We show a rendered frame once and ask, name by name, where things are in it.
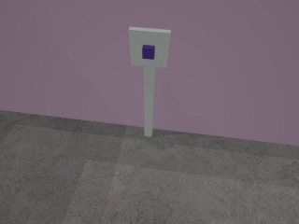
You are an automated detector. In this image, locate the button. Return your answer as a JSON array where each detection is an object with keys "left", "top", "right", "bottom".
[{"left": 142, "top": 45, "right": 155, "bottom": 60}]

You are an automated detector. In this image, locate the panel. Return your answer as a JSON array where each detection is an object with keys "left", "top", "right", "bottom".
[{"left": 128, "top": 26, "right": 171, "bottom": 137}]

